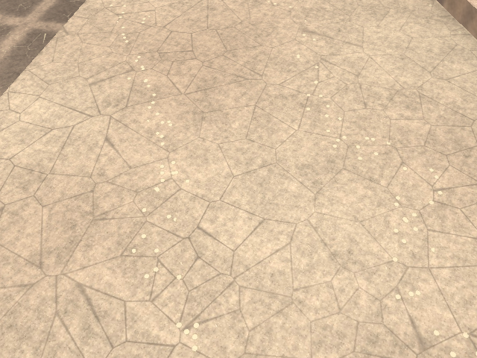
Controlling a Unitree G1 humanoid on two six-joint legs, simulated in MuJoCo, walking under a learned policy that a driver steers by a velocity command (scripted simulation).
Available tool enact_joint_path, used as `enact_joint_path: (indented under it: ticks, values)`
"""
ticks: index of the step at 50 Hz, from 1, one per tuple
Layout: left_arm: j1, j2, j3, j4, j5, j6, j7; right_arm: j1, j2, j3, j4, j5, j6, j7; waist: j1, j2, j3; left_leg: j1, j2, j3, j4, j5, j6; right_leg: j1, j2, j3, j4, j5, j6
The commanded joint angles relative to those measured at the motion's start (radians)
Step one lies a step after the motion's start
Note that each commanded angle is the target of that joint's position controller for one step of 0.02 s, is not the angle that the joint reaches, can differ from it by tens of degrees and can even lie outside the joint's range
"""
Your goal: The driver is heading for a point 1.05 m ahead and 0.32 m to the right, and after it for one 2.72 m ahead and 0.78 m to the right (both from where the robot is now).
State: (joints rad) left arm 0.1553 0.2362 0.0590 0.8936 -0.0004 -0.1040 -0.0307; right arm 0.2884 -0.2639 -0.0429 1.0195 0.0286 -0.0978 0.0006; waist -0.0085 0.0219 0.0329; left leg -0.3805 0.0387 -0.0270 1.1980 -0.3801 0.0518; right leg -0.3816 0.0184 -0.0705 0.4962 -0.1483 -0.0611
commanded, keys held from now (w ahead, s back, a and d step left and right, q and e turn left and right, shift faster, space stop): w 0.12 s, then w+e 0.88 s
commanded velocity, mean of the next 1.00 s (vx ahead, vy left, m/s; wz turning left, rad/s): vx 0.50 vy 0.00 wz -0.39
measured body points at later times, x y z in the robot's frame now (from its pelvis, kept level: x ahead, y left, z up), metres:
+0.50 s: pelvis +0.28 +0.05 +0.00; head +0.32 +0.06 +0.45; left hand +0.32 +0.32 -0.15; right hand +0.42 -0.22 -0.11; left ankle +0.37 +0.15 -0.73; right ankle +0.13 -0.08 -0.65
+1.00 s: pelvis +0.53 -0.06 -0.02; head +0.56 -0.08 +0.43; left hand +0.81 +0.10 -0.11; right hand +0.44 -0.33 -0.15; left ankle +0.41 +0.15 -0.66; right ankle +0.58 -0.16 -0.73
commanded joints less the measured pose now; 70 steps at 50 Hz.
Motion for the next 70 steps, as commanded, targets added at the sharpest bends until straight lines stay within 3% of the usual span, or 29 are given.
enact_joint_path:
  ticks: [1,8,14,17,19,20,21,22,23,24,25,27,34,40,42,44,46,47,48,49,50,51,52,53,56,59,63,67,70]
  values:
    - [0.046,0.084,0.015,-0.023,0.013,-0.014,-0.003,0.002,-0.074,-0.025,-0.061,-0.006,0.0,-0.008,0.0,-0.093,-0.092,-0.22,0.111,-0.049,-0.017,0.098,0.011,0.249,-0.263,0.325,-0.306,0.095,-0.164]
    - [0.159,0.135,0.027,0.025,-0.002,-0.007,0.029,-0.19,-0.047,-0.028,-0.129,-0.028,0.018,-0.007,0.019,-0.068,0.002,-0.317,0.107,-0.018,-0.388,0.38,-0.041,0.225,-0.221,0.188,-0.387,0.172,-0.162]
    - [0.254,0.154,0.036,0.06,-0.021,0.01,0.042,-0.377,-0.043,-0.017,-0.184,-0.013,-0.003,0.013,0.072,-0.085,0.043,-0.234,0.034,0.001,-0.653,0.47,-0.057,0.276,-0.219,0.194,-0.336,0.111,-0.139]
    - [0.247,0.167,0.046,0.061,-0.025,0.023,0.052,-0.365,-0.086,-0.028,-0.196,-0.009,-0.02,0.024,0.039,-0.109,0.028,-0.162,0.023,-0.02,-0.716,0.391,-0.038,0.333,-0.257,0.248,-0.261,0.12,-0.117]
    - [0.216,0.165,0.048,0.049,-0.022,0.033,0.053,-0.234,-0.13,-0.051,-0.164,-0.01,-0.029,0.021,-0.036,-0.124,-0.041,0.031,-0.008,0.011,-0.744,0.316,-0.012,0.325,-0.227,0.244,-0.123,0.27,-0.088]
    - [0.203,0.128,0.034,0.031,-0.015,0.034,0.052,-0.064,-0.182,-0.074,-0.122,-0.02,-0.034,0.014,-0.106,-0.098,-0.164,0.282,0.039,-0.024,-0.71,0.319,0.027,0.234,-0.162,0.203,0.088,0.279,-0.056]
    - [0.247,0.057,0.013,0.001,0.011,0.031,0.051,0.092,-0.266,-0.094,-0.105,-0.029,-0.03,0.007,-0.125,0.079,-0.339,0.612,0.258,-0.261,-0.678,0.291,0.096,-0.005,-0.052,0.127,0.433,-0.033,-0.007]
    - [0.345,-0.012,-0.004,-0.019,-0.024,0.012,0.047,0.116,-0.285,-0.095,-0.095,-0.033,-0.02,0.013,-0.071,0.364,-0.433,0.799,0.41,-0.696,-0.862,0.054,0.213,-0.309,0.045,0.144,0.698,-0.467,0.025]
    - [0.28,0.11,0.024,-0.008,-0.049,0.006,0.049,0.067,-0.176,-0.067,-0.112,-0.028,-0.02,0.012,-0.087,0.219,-0.323,0.703,0.366,-0.65,-0.909,-0.078,0.173,-0.394,-0.024,0.219,0.813,-0.427,0.017]
    - [0.196,0.146,0.035,-0.032,-0.053,0.008,0.051,-0.008,-0.121,-0.051,-0.127,-0.023,-0.021,0.009,-0.083,0.136,-0.198,0.561,0.34,-0.485,-0.92,-0.053,0.127,-0.425,-0.068,0.192,0.818,-0.326,0.004]
    - [0.168,0.134,0.037,-0.035,-0.043,0.015,0.055,-0.075,-0.097,-0.042,-0.135,-0.029,-0.021,0.011,-0.05,0.063,-0.132,0.419,0.303,-0.373,-0.945,0.049,0.11,-0.376,-0.112,0.179,0.792,-0.24,0.006]
    - [0.178,0.096,0.045,-0.043,-0.032,0.035,0.052,-0.132,-0.065,-0.035,-0.127,-0.044,-0.022,0.009,0.002,0.099,-0.071,0.26,0.248,-0.21,-1.004,0.161,0.098,-0.279,-0.166,0.186,0.713,-0.152,0.007]
    - [0.062,0.062,0.041,-0.116,-0.024,0.065,0.034,-0.087,-0.123,-0.058,-0.098,-0.045,-0.023,-0.016,0.004,0.033,-0.005,0.258,0.234,0.054,-1.076,0.398,0.12,-0.355,-0.173,0.167,0.479,0.085,0.038]
    - [-0.143,0.046,0.019,-0.2,-0.02,0.062,-0.008,-0.007,-0.166,-0.07,-0.092,-0.026,0.003,-0.025,-0.066,0.013,0.058,0.374,0.247,0.187,-1.057,0.438,0.094,-0.34,-0.141,0.053,0.216,0.16,0.018]
    - [-0.172,0.056,0.019,-0.229,-0.023,0.064,-0.02,0.012,-0.18,-0.075,-0.088,-0.016,0.018,-0.024,-0.064,0.024,0.065,0.442,0.267,0.211,-1.011,0.519,0.08,-0.335,-0.124,0.025,0.175,0.091,-0.003]
    - [-0.142,0.088,0.033,-0.244,-0.022,0.068,-0.028,-0.005,-0.208,-0.083,-0.098,-0.008,0.032,-0.025,-0.025,0.058,0.025,0.477,0.273,0.244,-0.898,0.82,0.06,-0.234,-0.067,-0.029,0.158,-0.008,-0.039]
    - [0.06,0.155,0.072,-0.203,-0.028,0.07,-0.025,-0.034,-0.229,-0.088,-0.11,0.0,0.049,-0.029,0.1,0.069,-0.091,0.444,0.241,0.283,-0.602,1.067,0.028,0.047,0.025,-0.079,0.098,-0.026,-0.094]
    - [0.233,0.23,0.112,-0.156,-0.028,0.076,-0.007,-0.028,-0.21,-0.079,-0.12,-0.01,0.047,-0.031,0.176,0.017,-0.183,0.26,0.204,0.29,-0.338,0.904,-0.017,0.348,0.025,-0.004,0.059,0.017,-0.137]
    - [0.259,0.352,0.133,-0.143,-0.034,0.077,0.01,0.044,-0.062,-0.036,-0.171,-0.059,0.027,-0.02,0.085,-0.262,-0.243,-0.18,0.051,0.261,0.033,0.019,-0.077,0.683,-0.24,0.475,0.026,-0.003,-0.275]
    - [0.284,0.331,0.115,-0.183,-0.021,0.06,0.003,0.004,-0.076,-0.025,-0.208,-0.024,-0.023,-0.005,0.097,-0.235,-0.423,-0.371,-0.066,0.003,0.22,-0.24,-0.083,0.818,-0.375,0.923,-0.176,-0.193,-0.404]
    - [0.27,0.252,0.091,-0.174,-0.009,0.046,-0.003,-0.13,-0.144,-0.043,-0.236,0.021,-0.051,0.005,0.138,-0.129,-0.312,-0.479,-0.014,-0.054,0.234,-0.147,-0.054,0.77,-0.349,0.809,-0.219,-0.133,-0.333]
    - [0.218,0.216,0.081,-0.177,-0.013,0.036,-0.001,-0.154,-0.135,-0.038,-0.243,0.02,-0.064,0.004,0.106,-0.093,-0.214,-0.48,0.029,-0.05,0.162,-0.056,-0.031,0.637,-0.309,0.667,-0.208,-0.059,-0.294]
    - [0.133,0.178,0.068,-0.195,-0.015,0.033,0.0,-0.141,-0.136,-0.042,-0.223,-0.005,-0.063,-0.004,0.055,-0.028,-0.152,-0.402,0.07,-0.054,0.074,0.005,-0.033,0.476,-0.265,0.553,-0.209,0.035,-0.261]
    - [0.075,0.15,0.057,-0.213,-0.008,0.031,0.004,-0.118,-0.151,-0.053,-0.215,-0.019,-0.051,-0.006,0.015,-0.039,-0.122,-0.316,0.096,-0.06,0.003,0.041,-0.039,0.353,-0.234,0.478,-0.225,0.122,-0.244]
    - [0.066,0.16,0.055,-0.22,-0.007,0.026,0.018,-0.104,-0.122,-0.055,-0.223,-0.034,-0.01,-0.004,-0.021,-0.04,-0.093,-0.237,0.097,-0.039,-0.126,0.101,-0.076,0.21,-0.199,0.391,-0.272,0.228,-0.242]
    - [0.117,0.175,0.057,-0.199,-0.009,0.023,0.037,-0.196,-0.086,-0.04,-0.25,-0.044,-0.001,-0.004,0.009,-0.056,-0.056,-0.256,0.081,-0.017,-0.328,0.29,-0.104,0.179,-0.163,0.298,-0.293,0.274,-0.216]
    - [0.179,0.174,0.053,-0.166,-0.012,0.023,0.04,-0.319,-0.063,-0.024,-0.28,-0.03,-0.01,0.013,0.07,-0.094,-0.02,-0.18,0.033,0.008,-0.581,0.533,-0.09,0.165,-0.132,0.244,-0.301,0.144,-0.161]
    - [0.239,0.178,0.053,-0.126,-0.015,0.026,0.039,-0.397,-0.091,-0.024,-0.316,-0.022,-0.021,0.03,0.101,-0.099,0.02,-0.248,0.022,-0.003,-0.668,0.481,-0.053,0.309,-0.2,0.301,-0.247,0.137,-0.16]
    - [0.253,0.191,0.057,-0.111,-0.013,0.042,0.048,-0.376,-0.11,-0.028,-0.324,-0.021,-0.033,0.043,0.079,-0.122,0.015,-0.234,0.004,0.01,-0.708,0.357,-0.012,0.413,-0.243,0.332,-0.182,0.269,-0.139]
Keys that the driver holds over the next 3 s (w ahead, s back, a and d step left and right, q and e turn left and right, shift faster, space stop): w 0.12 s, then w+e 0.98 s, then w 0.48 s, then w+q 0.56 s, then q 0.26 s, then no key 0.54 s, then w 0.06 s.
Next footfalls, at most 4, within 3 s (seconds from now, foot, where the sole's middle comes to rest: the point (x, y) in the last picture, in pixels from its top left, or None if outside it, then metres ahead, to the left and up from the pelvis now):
0.40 left None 0.41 0.15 -0.77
0.94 right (317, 302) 0.62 -0.18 -0.77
1.46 left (299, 199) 0.99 -0.16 -0.77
1.96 right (394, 175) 1.08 -0.50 -0.77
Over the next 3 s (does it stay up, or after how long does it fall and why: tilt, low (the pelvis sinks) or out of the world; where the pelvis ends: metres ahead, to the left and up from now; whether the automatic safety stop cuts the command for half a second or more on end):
stays up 1.29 -0.43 0.00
